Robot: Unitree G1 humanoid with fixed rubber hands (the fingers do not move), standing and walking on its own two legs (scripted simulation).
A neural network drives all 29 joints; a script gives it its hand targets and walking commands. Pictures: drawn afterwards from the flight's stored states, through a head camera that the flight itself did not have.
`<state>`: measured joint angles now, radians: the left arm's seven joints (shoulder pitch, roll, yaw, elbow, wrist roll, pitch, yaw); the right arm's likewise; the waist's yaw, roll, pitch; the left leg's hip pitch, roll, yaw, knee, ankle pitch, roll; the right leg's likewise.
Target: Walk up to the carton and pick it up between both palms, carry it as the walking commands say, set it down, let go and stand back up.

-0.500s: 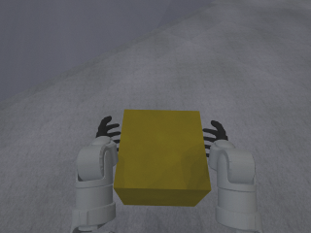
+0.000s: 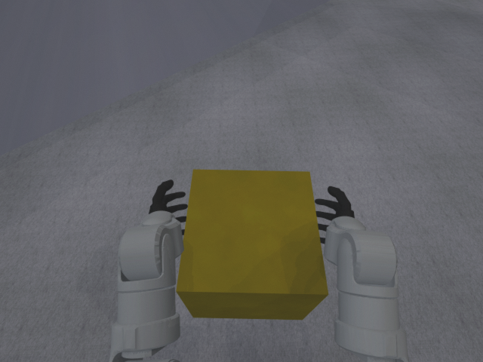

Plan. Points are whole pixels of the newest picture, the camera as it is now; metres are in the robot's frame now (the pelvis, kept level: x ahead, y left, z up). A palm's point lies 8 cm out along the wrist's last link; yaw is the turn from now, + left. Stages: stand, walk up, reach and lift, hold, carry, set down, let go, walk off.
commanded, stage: carry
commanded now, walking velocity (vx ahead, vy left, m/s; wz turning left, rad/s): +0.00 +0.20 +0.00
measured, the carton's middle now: (249, 247) +0.32 -0.01 -0.01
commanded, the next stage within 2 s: none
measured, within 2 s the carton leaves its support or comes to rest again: neither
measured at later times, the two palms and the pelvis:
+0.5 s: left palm (70, 281) +0.23 +0.24 +0.09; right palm (274, 288) +0.21 -0.04 +0.09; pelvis -0.08 +0.11 +0.00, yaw +0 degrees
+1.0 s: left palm out of the picture +0.14 +0.35 +0.09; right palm out of the picture +0.12 +0.07 +0.09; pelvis -0.17 +0.23 +0.00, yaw -1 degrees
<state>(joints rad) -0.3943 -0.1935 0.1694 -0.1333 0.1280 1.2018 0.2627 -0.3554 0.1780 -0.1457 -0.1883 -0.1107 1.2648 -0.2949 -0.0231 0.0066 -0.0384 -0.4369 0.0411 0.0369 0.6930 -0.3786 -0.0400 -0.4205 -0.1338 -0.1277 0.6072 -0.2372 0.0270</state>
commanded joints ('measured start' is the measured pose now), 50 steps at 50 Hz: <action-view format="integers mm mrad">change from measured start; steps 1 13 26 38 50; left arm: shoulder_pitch -386 -509 -399 -484 -388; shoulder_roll -1003 -1031 -991 -1020 -992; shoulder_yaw -636 -684 -646 -662 -639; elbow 13 -16 11 9 10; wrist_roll -383 -482 -381 -473 -377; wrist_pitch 40 45 40 47 44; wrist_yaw -412 -433 -407 -439 -411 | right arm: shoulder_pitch -561 -519 -544 -512 -552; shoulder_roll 1013 1023 1019 1015 1019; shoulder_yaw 656 596 643 601 652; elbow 2 10 26 8 15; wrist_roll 445 375 445 367 441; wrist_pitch -15 -42 -16 -40 -10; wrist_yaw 440 417 451 415 447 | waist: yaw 33 45 37 43 35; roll -147 19 83 -254 -106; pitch -373 -412 -371 -381 -374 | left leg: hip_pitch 219 94 332 -171 259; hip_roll -7 90 182 36 32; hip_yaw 27 -54 -205 -21 -34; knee -323 -78 -330 45 -348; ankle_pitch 131 433 468 19 189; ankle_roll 10 100 71 41 20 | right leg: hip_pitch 194 329 39 481 169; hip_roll -153 -85 -53 -379 -129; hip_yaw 94 187 38 506 81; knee -14 -245 116 -291 14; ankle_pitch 361 7 93 237 346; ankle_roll -66 -43 14 -139 -34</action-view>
